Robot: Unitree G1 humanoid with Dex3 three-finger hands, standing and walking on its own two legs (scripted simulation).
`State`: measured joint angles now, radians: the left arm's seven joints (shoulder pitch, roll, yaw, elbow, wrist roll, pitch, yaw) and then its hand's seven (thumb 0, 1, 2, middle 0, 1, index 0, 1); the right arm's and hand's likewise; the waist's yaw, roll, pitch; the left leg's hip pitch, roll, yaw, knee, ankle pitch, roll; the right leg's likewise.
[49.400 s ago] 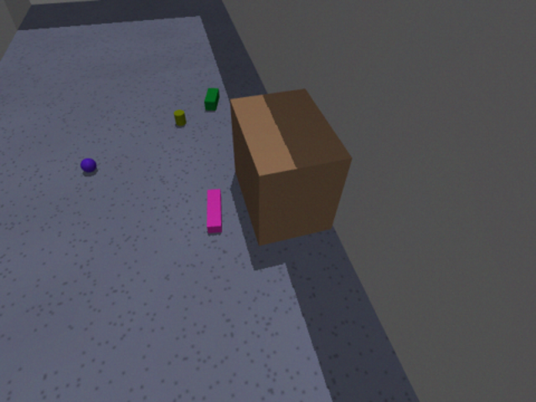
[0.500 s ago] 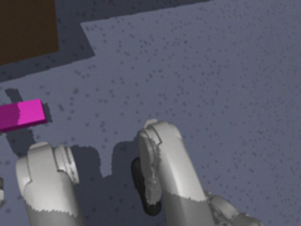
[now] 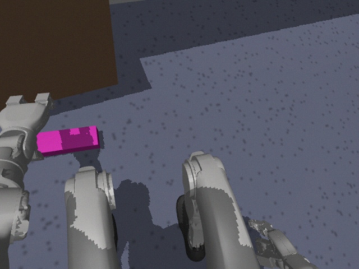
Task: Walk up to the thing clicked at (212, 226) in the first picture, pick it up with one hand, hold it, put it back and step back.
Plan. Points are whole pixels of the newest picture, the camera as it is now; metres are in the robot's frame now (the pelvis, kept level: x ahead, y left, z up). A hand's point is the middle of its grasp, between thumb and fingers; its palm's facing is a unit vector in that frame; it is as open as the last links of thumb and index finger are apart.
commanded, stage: withdraw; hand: left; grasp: from above
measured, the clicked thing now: (60, 142) +0.46 +0.27 -0.33
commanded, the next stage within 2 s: home in 0.24 s
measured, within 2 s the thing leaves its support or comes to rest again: neither
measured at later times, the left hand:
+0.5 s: hand (33, 130) +0.44 +0.28 -0.15, palm faces -0.40 -0.08 -0.91, open 13.4 cm
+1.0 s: hand out of the picture +0.29 +0.24 +0.06, palm faces -0.21 -0.73 -0.65, open 7.6 cm
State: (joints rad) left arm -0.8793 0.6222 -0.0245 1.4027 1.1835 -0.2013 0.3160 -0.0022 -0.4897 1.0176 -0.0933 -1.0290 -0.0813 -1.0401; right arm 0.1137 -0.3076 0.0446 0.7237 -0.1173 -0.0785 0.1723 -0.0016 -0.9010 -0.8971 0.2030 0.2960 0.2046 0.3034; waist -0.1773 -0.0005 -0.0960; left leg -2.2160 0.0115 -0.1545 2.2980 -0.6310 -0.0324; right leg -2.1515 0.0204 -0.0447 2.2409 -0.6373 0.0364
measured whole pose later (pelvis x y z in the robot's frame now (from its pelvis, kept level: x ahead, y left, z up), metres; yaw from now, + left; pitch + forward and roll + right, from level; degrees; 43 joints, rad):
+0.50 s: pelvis +0.01 +0.01 +0.00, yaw -1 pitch +34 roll -7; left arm -0.79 0.56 0.03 1.29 1.14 -0.11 0.41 0.00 -0.34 0.94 -0.15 -0.85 -0.14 -0.85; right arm 0.16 -0.24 0.01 0.79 -0.12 -0.08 0.16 0.00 -0.90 -0.89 0.21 0.30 0.21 0.30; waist -0.16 0.05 -0.14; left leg -2.25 0.01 -0.14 2.32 -0.67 -0.03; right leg -2.18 0.02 -0.03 2.25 -0.67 0.06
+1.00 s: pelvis +0.02 +0.01 +0.17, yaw +4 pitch +28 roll -4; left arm -0.06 0.36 -0.03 0.36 0.43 0.13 0.10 0.00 0.85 0.88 -0.21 -0.30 -0.21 -0.31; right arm 0.06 -0.26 -0.03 0.59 0.02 -0.06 0.00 0.00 -0.90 -0.89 0.20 0.30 0.20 0.30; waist -0.03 0.03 -0.21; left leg -1.66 0.02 -0.10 1.78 -0.61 -0.03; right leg -1.60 -0.01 -0.03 1.74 -0.63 0.03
